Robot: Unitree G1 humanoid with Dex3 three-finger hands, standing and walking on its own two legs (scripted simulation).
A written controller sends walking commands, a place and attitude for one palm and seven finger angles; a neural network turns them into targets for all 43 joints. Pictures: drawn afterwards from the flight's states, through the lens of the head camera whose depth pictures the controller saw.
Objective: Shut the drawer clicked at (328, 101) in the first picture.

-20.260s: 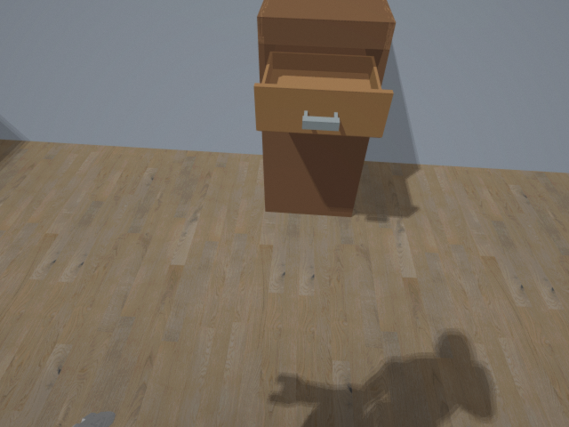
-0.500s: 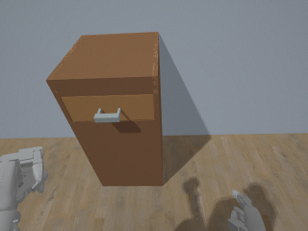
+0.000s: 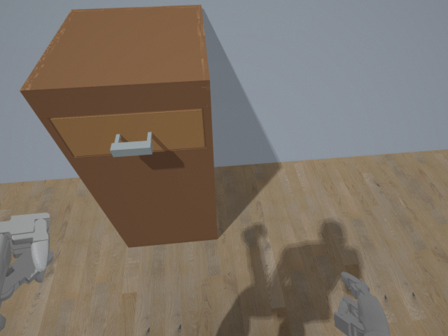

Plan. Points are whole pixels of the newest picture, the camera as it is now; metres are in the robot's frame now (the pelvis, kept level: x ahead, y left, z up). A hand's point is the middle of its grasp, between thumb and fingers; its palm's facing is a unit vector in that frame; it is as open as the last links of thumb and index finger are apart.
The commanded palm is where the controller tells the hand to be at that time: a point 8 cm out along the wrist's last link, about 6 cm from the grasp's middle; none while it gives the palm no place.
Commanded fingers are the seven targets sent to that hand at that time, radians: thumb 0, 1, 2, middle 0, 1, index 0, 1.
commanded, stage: step back with the hand held close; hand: left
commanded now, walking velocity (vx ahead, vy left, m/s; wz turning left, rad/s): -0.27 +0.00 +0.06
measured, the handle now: (133, 142) +0.57 +0.28 -0.05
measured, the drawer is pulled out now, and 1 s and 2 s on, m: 0.00 0.00 0.00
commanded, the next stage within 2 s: stop stepping back and stand still in 0.86 s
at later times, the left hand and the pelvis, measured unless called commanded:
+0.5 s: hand out of the picture +0.10 +0.26 +0.16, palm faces +0.39 -0.82 -0.42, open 3.3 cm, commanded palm +0.03 +0.31 +0.18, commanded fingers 0.00 0.90 0.90 -1.40 -1.60 -1.40 -1.60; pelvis -0.09 +0.02 -0.01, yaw +2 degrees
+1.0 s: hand out of the picture +0.03 +0.22 +0.17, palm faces +0.25 -0.82 -0.52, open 3.2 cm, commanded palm -0.04 +0.27 +0.18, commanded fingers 0.00 0.90 0.90 -1.40 -1.60 -1.40 -1.60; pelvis -0.18 -0.01 -0.02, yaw -2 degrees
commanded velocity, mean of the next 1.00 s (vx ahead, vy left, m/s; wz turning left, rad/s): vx -0.31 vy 0.01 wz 0.03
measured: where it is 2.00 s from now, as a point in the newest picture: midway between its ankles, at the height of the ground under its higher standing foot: outside the picture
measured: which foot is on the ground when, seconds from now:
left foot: down 0.00-1.00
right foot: down 0.00-0.46, up 0.48-0.72, down 0.74-1.00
